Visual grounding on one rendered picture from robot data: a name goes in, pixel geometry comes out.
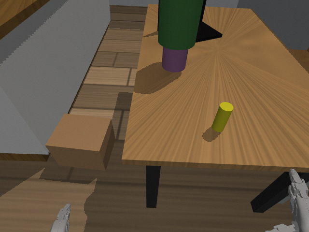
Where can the potted plant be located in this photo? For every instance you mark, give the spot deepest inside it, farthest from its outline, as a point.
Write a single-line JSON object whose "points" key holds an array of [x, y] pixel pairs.
{"points": [[177, 31]]}

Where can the left robot hand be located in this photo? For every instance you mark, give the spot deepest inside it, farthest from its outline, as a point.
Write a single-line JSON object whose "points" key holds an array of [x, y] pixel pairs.
{"points": [[62, 224]]}

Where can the table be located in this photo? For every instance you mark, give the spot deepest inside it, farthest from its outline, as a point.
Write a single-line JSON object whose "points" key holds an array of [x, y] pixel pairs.
{"points": [[171, 113]]}

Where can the right robot hand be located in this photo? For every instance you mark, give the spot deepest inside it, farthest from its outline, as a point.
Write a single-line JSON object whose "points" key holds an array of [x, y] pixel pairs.
{"points": [[299, 204]]}

